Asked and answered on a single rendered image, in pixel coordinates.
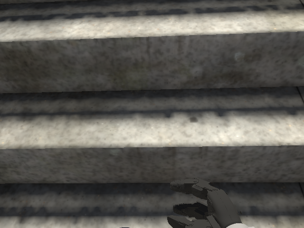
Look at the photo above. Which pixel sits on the robot right hand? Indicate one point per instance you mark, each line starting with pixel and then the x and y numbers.
pixel 219 212

